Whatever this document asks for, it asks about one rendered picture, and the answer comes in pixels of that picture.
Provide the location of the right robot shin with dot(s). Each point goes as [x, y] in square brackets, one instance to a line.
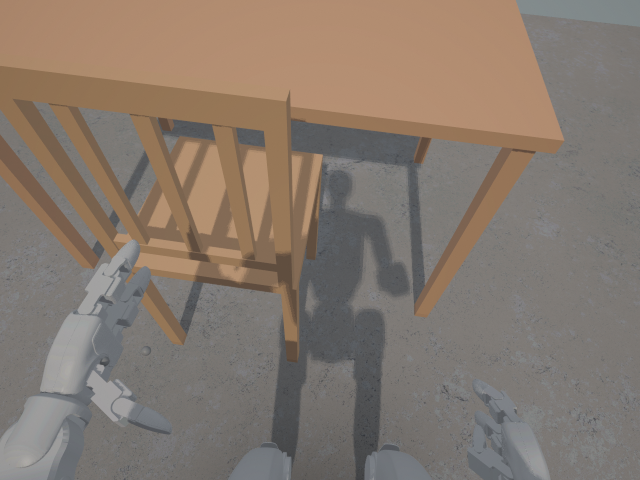
[389, 447]

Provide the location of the robot right hand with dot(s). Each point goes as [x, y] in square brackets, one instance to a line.
[514, 442]

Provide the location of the chair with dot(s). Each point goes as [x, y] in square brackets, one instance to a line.
[219, 212]

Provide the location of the table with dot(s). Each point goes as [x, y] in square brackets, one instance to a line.
[458, 70]

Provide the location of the left robot forearm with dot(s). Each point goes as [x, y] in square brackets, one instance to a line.
[47, 441]

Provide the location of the robot left hand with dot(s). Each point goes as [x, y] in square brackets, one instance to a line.
[94, 331]

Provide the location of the robot left thigh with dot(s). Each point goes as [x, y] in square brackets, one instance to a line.
[263, 464]

